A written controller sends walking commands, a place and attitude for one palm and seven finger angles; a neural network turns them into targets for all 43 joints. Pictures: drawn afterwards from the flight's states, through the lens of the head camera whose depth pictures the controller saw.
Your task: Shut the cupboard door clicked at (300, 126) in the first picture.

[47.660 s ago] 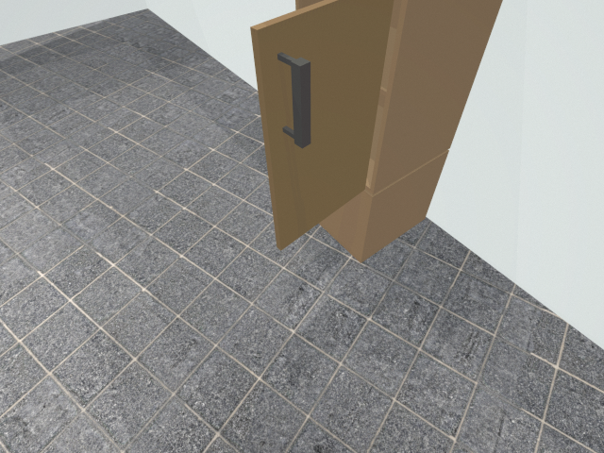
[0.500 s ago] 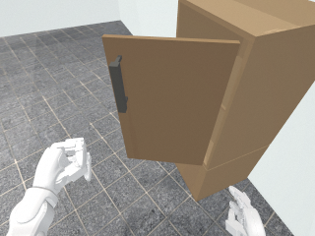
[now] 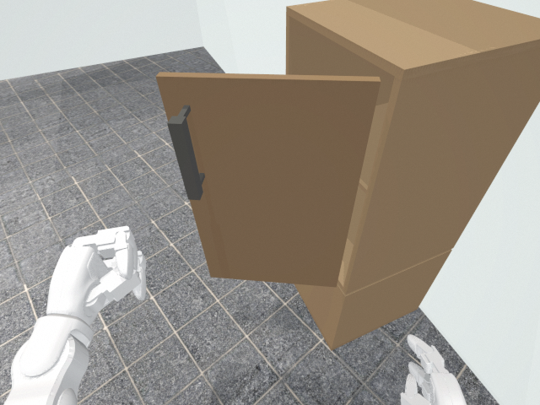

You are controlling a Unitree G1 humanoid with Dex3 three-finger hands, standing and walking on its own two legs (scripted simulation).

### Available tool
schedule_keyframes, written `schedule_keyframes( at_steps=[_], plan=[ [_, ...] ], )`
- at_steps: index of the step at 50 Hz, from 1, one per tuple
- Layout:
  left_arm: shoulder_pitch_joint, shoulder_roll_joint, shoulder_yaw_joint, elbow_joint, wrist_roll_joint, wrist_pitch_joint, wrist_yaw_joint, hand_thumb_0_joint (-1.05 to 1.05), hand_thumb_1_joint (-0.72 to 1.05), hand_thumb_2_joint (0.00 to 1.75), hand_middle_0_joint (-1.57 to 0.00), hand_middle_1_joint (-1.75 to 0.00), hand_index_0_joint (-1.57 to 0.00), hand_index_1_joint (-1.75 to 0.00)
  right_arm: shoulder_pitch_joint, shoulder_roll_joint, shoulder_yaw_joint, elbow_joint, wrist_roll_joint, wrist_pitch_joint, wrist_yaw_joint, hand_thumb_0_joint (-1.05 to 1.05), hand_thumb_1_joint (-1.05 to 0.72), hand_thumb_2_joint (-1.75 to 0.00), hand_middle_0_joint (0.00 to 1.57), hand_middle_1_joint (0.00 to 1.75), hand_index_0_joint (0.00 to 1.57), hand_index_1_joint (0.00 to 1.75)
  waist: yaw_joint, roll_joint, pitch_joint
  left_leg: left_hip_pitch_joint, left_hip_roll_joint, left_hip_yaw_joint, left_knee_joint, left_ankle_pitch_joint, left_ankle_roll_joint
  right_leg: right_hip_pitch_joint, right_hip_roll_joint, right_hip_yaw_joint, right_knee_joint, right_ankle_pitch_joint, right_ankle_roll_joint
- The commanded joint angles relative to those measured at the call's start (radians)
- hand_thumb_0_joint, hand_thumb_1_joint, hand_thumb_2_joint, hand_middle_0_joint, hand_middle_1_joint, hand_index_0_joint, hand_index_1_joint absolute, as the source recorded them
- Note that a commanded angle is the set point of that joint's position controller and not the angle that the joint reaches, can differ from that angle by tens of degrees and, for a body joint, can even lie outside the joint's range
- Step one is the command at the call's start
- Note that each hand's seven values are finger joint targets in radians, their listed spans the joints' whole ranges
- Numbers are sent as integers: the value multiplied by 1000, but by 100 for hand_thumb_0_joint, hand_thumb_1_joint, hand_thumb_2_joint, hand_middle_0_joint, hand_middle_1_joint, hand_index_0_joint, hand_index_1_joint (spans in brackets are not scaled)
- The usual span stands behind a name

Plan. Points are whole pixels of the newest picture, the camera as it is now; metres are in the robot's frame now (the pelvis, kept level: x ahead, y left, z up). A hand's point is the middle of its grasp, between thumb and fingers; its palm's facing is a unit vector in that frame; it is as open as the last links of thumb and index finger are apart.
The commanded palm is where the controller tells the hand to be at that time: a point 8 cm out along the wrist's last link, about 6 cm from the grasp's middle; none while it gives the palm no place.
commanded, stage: bring the fist close to the handle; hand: left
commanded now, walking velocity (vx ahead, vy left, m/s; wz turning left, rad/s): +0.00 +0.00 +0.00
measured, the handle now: (190, 154) +0.50 +0.20 +0.13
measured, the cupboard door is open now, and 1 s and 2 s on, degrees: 60 60 55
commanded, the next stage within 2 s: push the door shut along its arc in 1.50 s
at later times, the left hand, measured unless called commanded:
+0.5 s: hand (159, 237) +0.29 +0.19 +0.13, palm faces -0.02 -1.00 -0.02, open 3.1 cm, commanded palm +0.27 +0.24 +0.13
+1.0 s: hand (169, 195) +0.37 +0.20 +0.14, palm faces +0.03 -1.00 +0.00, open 3.1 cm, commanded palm +0.35 +0.24 +0.13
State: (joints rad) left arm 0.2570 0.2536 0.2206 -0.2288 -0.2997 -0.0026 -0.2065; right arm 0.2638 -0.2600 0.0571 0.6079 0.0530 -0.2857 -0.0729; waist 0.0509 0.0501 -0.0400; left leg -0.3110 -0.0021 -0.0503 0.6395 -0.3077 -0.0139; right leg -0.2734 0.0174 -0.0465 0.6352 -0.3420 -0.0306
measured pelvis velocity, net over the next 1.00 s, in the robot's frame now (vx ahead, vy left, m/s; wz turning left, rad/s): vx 0.01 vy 0.02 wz -0.01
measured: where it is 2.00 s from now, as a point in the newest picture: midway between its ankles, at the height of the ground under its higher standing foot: outside the picture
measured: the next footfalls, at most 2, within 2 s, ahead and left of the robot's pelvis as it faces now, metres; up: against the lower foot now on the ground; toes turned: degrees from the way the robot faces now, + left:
none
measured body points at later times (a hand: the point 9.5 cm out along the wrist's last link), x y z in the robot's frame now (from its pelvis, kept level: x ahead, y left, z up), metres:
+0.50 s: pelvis +0.00 +0.01 +0.00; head -0.01 +0.00 +0.45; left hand +0.29 +0.24 +0.14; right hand +0.18 -0.21 -0.08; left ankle +0.02 +0.13 -0.72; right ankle +0.00 -0.10 -0.72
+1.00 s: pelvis +0.01 +0.02 +0.00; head +0.01 +0.01 +0.45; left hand +0.36 +0.25 +0.14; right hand +0.16 -0.22 -0.09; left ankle +0.02 +0.13 -0.72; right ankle +0.00 -0.10 -0.72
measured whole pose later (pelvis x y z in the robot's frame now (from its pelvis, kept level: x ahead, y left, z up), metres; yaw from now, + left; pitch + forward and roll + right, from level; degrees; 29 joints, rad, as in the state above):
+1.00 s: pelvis +0.01 +0.02 +0.00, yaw -1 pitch +2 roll +0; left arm -0.34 0.28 0.22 0.33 -0.22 0.03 -0.15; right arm 0.24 -0.25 0.06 0.65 0.05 -0.17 -0.08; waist 0.00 0.03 -0.03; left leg -0.35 -0.02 -0.03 0.63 -0.30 0.01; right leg -0.31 0.00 -0.02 0.62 -0.33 -0.01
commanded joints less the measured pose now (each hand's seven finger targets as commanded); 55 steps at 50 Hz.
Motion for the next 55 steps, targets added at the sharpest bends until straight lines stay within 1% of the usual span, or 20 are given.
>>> schedule_keyframes(
  at_steps=[1, 2, 5, 8, 9, 15, 16, 17, 18, 22, 27, 30, 34, 35, 38, 42, 48, 51, 53, 55],
  plan=[
    [-170, 142, 41, -175, -15, -38, -31, 0, 90, 90, -130, -150, -130, -150, -125, -90, -40, -166, 7, -65, -15, 0, -90, -90, 20, 30, 20, 30, -10, -54, -60, 3, -29, 37, -69, 85, 51, -3, -32, 76, -170, 94, 38],
    [-149, 158, 58, -148, -19, -23, -39, 0, 90, 90, -130, -150, -130, -150, -123, -96, -41, -166, 7, -64, -16, 0, -90, -90, 20, 30, 20, 30, -8, -90, -41, -12, -27, 33, -64, 80, 51, -6, -36, 85, -178, 80, 42],
    [-178, 164, 70, -183, -24, -5, -44, 0, 90, 90, -130, -150, -130, -150, -139, -92, -38, -177, 7, -61, -19, 0, -90, -90, 20, 30, 20, 30, 2, -60, -54, -2, -30, 34, -71, 72, 51, -8, -36, 81, -180, 46, 38],
    [-287, 160, 73, -176, -25, -17, -15, 0, 90, 90, -130, -150, -130, -150, -140, -88, -35, -169, 4, -64, -24, 0, -90, -90, 20, 30, 20, 30, -9, -63, -58, 6, -27, 26, -78, 70, 52, -22, -27, 68, -174, 35, 37],
    [-342, 187, 93, -163, -22, -31, -4, 0, 90, 90, -130, -150, -130, -150, -136, -92, -37, -158, 4, -66, -27, 0, -90, -90, 20, 30, 20, 30, -19, -71, -54, 10, -26, 25, -78, 65, 52, -31, -25, 66, -174, 28, 38],
    [-424, 148, 31, -96, 8, -58, 4, 0, 90, 90, -130, -150, -130, -150, -119, -91, -36, -136, 5, -73, -25, 0, -90, -90, 20, 30, 20, 30, -20, 16, -127, 65, -24, 24, -93, 123, 50, -7, -13, 24, -122, 154, 23],
    [-429, 131, 12, -73, 9, -48, -5, 0, 90, 90, -130, -150, -130, -150, -117, -92, -34, -138, 5, -72, -25, 0, -90, -90, 20, 30, 20, 30, -21, -8, -129, 66, -24, 20, -94, 130, 51, -9, -12, 19, -119, 173, 23],
    [-413, 158, 33, -23, 12, -33, -6, 0, 90, 90, -130, -150, -130, -150, -111, -99, -37, -131, 7, -68, -26, 0, -90, -90, 20, 30, 20, 30, -21, -25, -114, 50, -20, 20, -92, 128, 51, -8, -12, 20, -123, 167, 24],
    [-455, 121, -8, -17, 14, -23, -14, 0, 90, 90, -130, -150, -130, -150, -118, -96, -33, -130, 8, -64, -25, 0, -90, -90, 20, 30, 20, 30, -29, -27, -106, 52, -21, 20, -98, 129, 52, -14, -14, 17, -122, 176, 24],
    [-479, 166, 46, 41, 15, 17, 2, 0, 90, 90, -130, -150, -130, -150, -125, -101, -36, -135, 5, -46, -25, 0, -90, -90, 20, 30, 20, 30, -7, -68, -124, 45, -18, 15, -106, 141, 49, 7, -14, 13, -123, 180, 22],
    [-579, 180, 75, 7, 28, -7, 46, 0, 90, 90, -130, -150, -130, -150, -134, -93, -38, -141, -1, -21, -13, 0, -90, -90, 20, 30, 20, 30, -1, -39, -198, 84, -15, 23, -104, 223, 42, 39, -13, 6, -93, 266, 16],
    [-656, 121, 9, 22, 45, -24, 61, 0, 90, 90, -130, -150, -130, -150, -128, -88, -37, -132, -1, -15, -6, 0, -90, -90, 20, 30, 20, 30, -24, 5, -181, 106, -10, 19, -107, 227, 36, 4, -8, -2, -88, 266, 12],
    [-657, 152, 34, 126, 56, -9, 56, 0, 90, 90, -130, -150, -130, -150, -112, -100, -46, -119, 1, 9, -8, 0, -90, -90, 20, 30, 20, 30, -32, -53, -180, 86, -9, 26, -103, 219, 40, 8, -9, 3, -98, 275, 15],
    [-689, 147, 22, 138, 57, -1, 50, 0, 90, 90, -130, -150, -130, -150, -116, -102, -45, -118, 3, 17, -9, 0, -90, -90, 20, 30, 20, 30, -35, -29, -168, 84, -11, 29, -104, 215, 39, 3, -10, 6, -100, 275, 13],
    [-749, 169, 41, 209, 54, 21, 45, 0, 90, 90, -130, -150, -130, -150, -116, -107, -46, -114, 6, 38, -14, 0, -90, -90, 20, 30, 20, 30, -41, -51, -155, 66, -11, 26, -108, 181, 41, -8, -12, 11, -115, 238, 15],
    [-847, 212, 76, 225, 52, 0, 54, 0, 90, 90, -130, -150, -130, -150, -113, -110, -46, -113, 1, 54, -18, 0, -90, -90, 20, 30, 20, 30, -37, -41, -223, 89, -12, 24, -98, 219, 39, 20, -12, 13, -104, 270, 10],
    [-1019, 193, 32, 340, 72, -53, 54, 0, 90, 90, -130, -150, -130, -150, -93, -110, -50, -93, 3, 67, -20, 0, -90, -90, 20, 30, 20, 30, -72, 2, -226, 96, -9, 21, -87, 201, 39, -28, -11, 17, -100, 255, 9],
    [-1040, 200, 37, 455, 74, -45, 46, 0, 90, 90, -130, -150, -130, -150, -74, -119, -54, -83, 6, 80, -19, 0, -90, -90, 20, 30, 20, 30, -71, -14, -223, 79, -11, 17, -84, 201, 37, -36, -11, 15, -97, 260, 5],
    [-1073, 224, 50, 524, 75, -37, 41, 0, 90, 90, -130, -150, -130, -150, -61, -126, -56, -78, 9, 95, -19, 0, -90, -90, 20, 30, 20, 30, -78, -63, -217, 47, -10, 19, -83, 183, 41, -34, -13, 19, -104, 250, 10],
    [-1162, 209, 31, 550, 79, -40, 41, 0, 90, 90, -130, -150, -130, -150, -54, -125, -59, -78, 9, 101, -19, 0, -90, -90, 20, 30, 20, 30, -86, -37, -236, 57, -12, 17, -77, 190, 40, -48, -13, 18, -95, 256, 9]
  ],
)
